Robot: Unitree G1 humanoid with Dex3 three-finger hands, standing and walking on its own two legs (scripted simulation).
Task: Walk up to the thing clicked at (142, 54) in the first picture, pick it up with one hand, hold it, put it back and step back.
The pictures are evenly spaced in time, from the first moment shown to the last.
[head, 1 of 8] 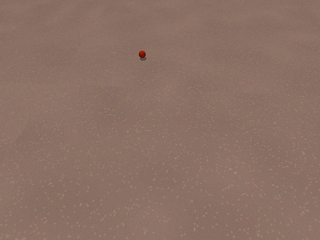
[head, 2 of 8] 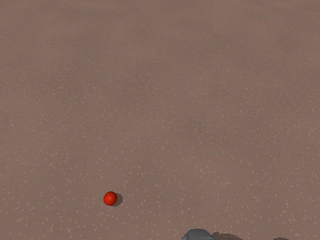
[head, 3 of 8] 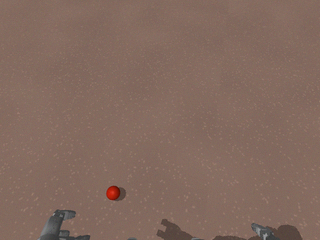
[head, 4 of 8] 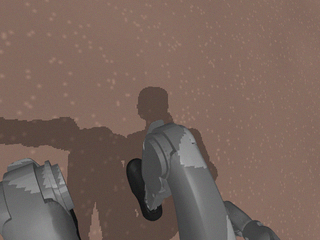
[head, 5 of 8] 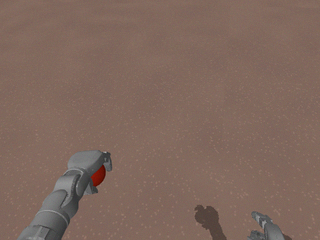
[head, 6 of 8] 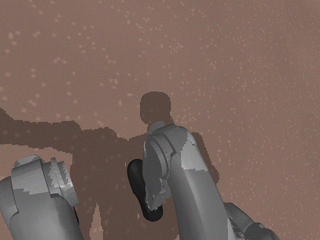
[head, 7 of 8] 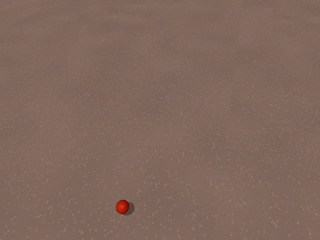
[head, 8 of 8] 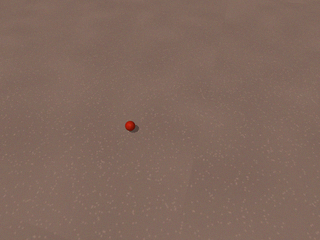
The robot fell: no
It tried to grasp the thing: yes
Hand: left
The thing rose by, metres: 0.69
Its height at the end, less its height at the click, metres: +0.00
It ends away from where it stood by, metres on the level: 0.01
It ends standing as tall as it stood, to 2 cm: yes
